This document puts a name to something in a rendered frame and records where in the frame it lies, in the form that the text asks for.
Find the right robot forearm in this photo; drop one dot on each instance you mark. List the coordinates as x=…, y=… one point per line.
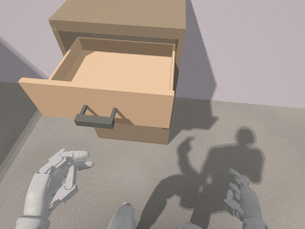
x=254, y=223

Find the robot right hand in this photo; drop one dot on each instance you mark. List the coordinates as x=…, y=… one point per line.
x=246, y=204

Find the left robot thigh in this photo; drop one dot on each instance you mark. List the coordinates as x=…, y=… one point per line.
x=125, y=217

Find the left robot forearm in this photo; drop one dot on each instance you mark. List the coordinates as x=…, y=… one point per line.
x=32, y=222

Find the robot left hand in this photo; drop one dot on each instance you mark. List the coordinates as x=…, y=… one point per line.
x=39, y=201

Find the drawer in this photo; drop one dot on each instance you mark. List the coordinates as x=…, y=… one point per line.
x=135, y=77

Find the cabinet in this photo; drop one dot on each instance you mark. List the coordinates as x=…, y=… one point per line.
x=156, y=21

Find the handle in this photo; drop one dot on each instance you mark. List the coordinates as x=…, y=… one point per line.
x=95, y=121

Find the left robot shin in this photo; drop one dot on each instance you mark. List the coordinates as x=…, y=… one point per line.
x=126, y=203

